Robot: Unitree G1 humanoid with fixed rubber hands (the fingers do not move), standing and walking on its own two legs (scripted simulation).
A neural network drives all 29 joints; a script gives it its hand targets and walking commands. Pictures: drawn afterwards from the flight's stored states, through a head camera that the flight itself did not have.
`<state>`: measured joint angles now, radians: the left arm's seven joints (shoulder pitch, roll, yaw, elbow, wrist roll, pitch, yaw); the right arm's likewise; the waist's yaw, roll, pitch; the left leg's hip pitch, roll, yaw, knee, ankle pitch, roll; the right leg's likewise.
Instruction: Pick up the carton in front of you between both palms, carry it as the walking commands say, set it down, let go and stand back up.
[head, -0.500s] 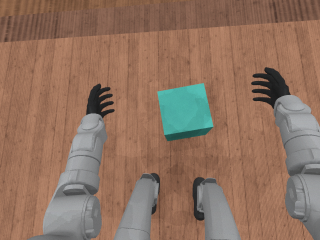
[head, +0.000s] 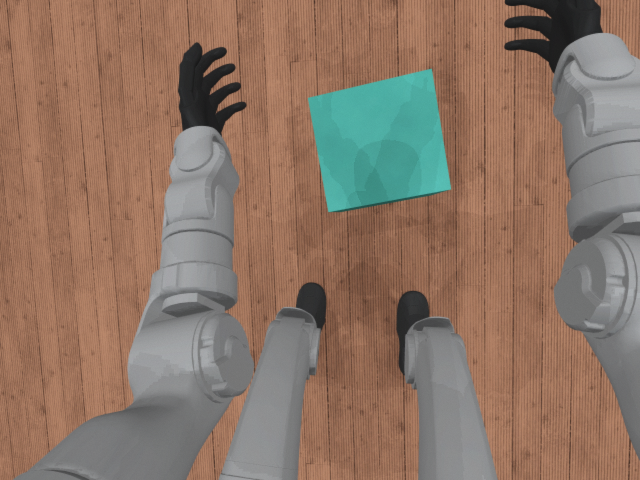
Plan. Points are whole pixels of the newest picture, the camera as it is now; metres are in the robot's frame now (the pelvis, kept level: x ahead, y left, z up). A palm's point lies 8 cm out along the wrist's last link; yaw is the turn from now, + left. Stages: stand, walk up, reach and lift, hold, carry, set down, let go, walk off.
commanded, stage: reach and lift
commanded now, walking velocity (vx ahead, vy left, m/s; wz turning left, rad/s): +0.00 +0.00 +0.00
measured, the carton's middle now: (377, 153) +0.50 -0.01 -0.51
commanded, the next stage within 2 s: none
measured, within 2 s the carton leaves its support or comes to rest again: leaves its support in 1.54 s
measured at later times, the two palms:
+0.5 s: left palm (262, 162) +0.47 +0.19 -0.37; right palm (492, 122) +0.53 -0.19 -0.37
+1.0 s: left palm (274, 160) +0.48 +0.19 -0.44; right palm (465, 124) +0.54 -0.16 -0.44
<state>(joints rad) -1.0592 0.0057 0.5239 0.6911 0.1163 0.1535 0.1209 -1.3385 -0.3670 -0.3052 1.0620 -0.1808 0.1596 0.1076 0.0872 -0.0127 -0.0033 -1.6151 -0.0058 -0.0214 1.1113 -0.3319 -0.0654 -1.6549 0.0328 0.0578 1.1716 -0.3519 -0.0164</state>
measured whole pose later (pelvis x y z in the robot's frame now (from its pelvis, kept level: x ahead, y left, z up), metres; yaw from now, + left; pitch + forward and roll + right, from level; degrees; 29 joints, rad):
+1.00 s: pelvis -0.05 +0.01 -0.27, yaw +3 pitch +37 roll +5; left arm -1.44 0.19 0.25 1.06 -0.21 0.06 0.20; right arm -1.65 -0.53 0.10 1.27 0.18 0.08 0.00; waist 0.07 0.05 0.40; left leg -2.24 -0.06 -0.01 2.17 -0.58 -0.10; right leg -2.27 0.01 0.07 2.24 -0.61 -0.01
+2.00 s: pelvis -0.06 +0.02 -0.19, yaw -1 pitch +43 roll +4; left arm -1.13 -0.10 0.65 0.64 0.21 0.34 0.12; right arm -1.32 -0.19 -0.32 0.97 -0.23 0.37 0.01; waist 0.04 0.02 -0.05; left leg -2.12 -0.11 -0.07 1.88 -0.51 -0.10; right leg -2.15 0.10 0.09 1.90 -0.49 0.04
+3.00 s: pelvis +0.02 +0.03 +0.06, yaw -4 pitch +22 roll +0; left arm -0.48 -0.17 0.41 0.55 0.22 0.32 0.05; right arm -0.51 0.08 -0.32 0.62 -0.22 0.37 -0.03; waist 0.02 0.01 -0.20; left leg -0.98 -0.08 -0.13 1.00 -0.40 -0.04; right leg -1.00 0.08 0.13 1.00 -0.39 0.03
